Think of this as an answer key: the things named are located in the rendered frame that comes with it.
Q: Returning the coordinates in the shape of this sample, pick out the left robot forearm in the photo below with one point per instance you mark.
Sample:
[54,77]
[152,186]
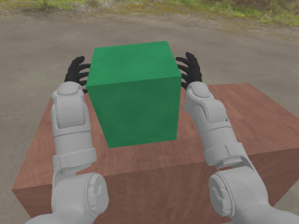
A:
[71,129]

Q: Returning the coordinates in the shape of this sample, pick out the carton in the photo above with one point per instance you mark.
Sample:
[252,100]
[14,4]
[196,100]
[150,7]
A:
[135,92]

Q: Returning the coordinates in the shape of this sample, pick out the left robot hand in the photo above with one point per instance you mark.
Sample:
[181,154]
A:
[73,72]

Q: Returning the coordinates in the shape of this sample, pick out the right robot hand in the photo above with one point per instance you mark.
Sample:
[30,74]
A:
[192,71]

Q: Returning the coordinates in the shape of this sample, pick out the left robot upper arm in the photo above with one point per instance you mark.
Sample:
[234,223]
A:
[76,199]

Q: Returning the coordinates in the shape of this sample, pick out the right robot forearm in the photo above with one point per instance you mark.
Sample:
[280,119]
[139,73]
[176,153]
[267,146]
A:
[215,129]

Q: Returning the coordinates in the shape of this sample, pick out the pedestal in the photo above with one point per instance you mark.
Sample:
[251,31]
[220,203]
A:
[167,182]

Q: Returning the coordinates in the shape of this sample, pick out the right robot upper arm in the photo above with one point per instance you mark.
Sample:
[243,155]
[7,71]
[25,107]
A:
[240,195]

